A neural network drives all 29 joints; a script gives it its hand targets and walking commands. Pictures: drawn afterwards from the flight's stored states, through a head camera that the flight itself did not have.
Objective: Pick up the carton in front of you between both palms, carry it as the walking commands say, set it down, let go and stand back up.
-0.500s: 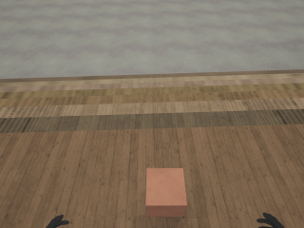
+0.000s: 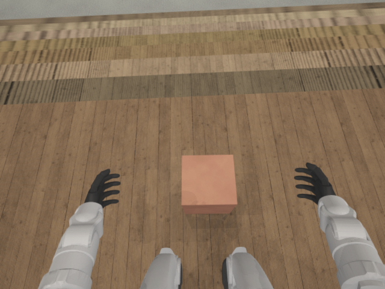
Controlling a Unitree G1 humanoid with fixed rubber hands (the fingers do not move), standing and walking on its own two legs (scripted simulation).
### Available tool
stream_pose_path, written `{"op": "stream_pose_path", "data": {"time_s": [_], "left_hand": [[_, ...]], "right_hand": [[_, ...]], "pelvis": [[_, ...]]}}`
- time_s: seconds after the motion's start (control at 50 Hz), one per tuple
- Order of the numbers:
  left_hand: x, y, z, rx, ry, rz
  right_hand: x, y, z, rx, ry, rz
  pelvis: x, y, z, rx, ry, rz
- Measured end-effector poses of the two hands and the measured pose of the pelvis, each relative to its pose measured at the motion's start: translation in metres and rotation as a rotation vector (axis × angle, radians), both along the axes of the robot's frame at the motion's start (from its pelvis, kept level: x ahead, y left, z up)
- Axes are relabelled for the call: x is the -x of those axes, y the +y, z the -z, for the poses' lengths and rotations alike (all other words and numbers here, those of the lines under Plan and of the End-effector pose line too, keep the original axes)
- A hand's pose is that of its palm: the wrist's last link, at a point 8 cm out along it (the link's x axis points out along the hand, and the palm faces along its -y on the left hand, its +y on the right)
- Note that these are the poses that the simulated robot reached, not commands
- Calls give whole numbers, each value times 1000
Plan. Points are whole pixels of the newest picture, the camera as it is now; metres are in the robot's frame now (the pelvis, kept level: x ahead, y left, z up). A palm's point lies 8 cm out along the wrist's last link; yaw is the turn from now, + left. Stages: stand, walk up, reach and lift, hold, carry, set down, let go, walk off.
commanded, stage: reach and lift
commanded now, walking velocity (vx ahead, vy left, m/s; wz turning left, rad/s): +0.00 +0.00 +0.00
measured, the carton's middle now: (207, 186) +0.46 -0.03 -0.58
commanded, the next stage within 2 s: none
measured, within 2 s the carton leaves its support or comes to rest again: neither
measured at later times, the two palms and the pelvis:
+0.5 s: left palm (142, 146) +0.47 +0.17 -0.16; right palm (281, 143) +0.48 -0.22 -0.16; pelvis -0.06 +0.00 -0.07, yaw +0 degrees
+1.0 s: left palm (154, 175) +0.46 +0.17 -0.40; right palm (261, 174) +0.46 -0.22 -0.39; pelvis -0.08 +0.00 -0.25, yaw +0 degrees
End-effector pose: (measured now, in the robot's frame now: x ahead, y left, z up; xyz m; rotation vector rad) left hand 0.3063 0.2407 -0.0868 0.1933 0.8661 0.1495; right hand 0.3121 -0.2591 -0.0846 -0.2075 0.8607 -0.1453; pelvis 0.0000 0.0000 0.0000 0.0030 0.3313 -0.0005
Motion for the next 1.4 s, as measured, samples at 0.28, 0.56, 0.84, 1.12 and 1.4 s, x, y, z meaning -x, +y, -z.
{"op": "stream_pose_path", "data": {"time_s": [0.28, 0.56, 0.84, 1.12, 1.4], "left_hand": [[-106, -47, 39, 82, -133, -25], [-171, -76, 90, 114, -227, -25], [-150, -66, 234, 105, -181, -42], [-159, -75, 350, 115, -190, -42], [-157, -79, 430, 120, -147, -31]], "right_hand": [[-101, 26, 37, -97, -125, 23], [-165, 42, 90, -132, -229, 19], [-139, 40, 234, -129, -173, 61], [-151, 46, 350, -126, -192, 61], [-152, 51, 431, -125, -156, 54]], "pelvis": [[56, -1, 47, -1, 230, 2], [50, -5, 70, -12, 445, 5], [52, -6, 173, -12, 555, 8], [87, -2, 291, -20, 408, 9], [85, -4, 338, -22, 316, -1]]}}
